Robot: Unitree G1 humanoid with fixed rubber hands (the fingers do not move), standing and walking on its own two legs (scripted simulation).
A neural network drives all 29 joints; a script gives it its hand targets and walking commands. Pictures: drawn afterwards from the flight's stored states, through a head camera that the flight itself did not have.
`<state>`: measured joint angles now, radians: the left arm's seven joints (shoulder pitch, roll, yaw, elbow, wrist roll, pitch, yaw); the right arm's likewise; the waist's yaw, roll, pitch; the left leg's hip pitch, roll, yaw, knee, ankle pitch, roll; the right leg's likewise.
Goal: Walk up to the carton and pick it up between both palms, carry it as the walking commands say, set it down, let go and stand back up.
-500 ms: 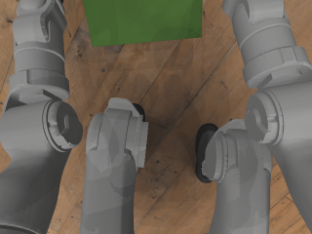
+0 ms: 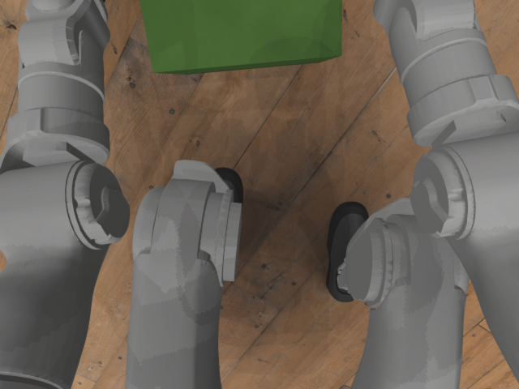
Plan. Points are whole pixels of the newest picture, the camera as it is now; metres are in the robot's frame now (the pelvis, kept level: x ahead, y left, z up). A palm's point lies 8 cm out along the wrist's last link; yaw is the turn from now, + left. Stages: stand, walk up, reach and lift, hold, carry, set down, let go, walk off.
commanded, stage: set down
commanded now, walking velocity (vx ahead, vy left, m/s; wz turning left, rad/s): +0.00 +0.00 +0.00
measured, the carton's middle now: out of the picture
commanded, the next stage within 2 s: none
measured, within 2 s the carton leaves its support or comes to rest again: neither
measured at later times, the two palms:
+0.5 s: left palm out of the picture +0.47 +0.30 -0.20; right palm out of the picture +0.56 -0.01 -0.20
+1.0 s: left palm out of the picture +0.47 +0.34 -0.16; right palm out of the picture +0.57 -0.02 -0.16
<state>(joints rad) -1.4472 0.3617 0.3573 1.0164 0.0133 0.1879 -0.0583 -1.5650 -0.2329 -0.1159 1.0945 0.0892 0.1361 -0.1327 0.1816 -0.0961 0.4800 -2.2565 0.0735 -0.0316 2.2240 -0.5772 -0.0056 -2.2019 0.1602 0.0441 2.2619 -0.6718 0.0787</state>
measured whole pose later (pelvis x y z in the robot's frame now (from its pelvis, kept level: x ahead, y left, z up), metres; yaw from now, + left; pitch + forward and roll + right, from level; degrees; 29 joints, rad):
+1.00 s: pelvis -0.02 +0.00 +0.00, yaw +3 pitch +33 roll +0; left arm -1.47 0.46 0.29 1.03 -0.22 0.11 0.03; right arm -1.53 -0.36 0.03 0.91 0.25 0.21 -0.16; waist 0.14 -0.05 0.53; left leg -2.26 0.07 0.01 2.16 -0.48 0.03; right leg -2.19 0.08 0.04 2.23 -0.62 0.06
